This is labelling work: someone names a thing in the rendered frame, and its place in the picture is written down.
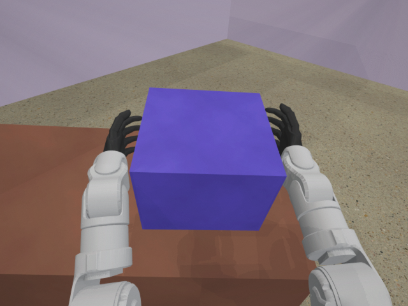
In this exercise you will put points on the robot left hand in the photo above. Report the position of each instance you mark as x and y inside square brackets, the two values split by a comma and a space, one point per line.
[116, 138]

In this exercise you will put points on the left robot upper arm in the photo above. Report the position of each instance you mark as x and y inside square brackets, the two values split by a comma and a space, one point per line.
[111, 294]

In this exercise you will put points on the left robot forearm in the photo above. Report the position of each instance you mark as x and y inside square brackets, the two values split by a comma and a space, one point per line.
[104, 247]

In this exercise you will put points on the right robot forearm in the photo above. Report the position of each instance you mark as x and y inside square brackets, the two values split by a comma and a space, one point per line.
[327, 238]

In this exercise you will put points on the right robot upper arm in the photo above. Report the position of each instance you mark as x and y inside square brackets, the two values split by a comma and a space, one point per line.
[350, 284]

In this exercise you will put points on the pedestal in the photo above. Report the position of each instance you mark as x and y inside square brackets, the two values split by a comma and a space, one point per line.
[43, 175]

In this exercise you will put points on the carton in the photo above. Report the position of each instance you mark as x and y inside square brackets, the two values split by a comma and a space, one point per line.
[205, 160]

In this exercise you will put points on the robot right hand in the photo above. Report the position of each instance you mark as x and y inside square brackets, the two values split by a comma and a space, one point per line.
[289, 133]

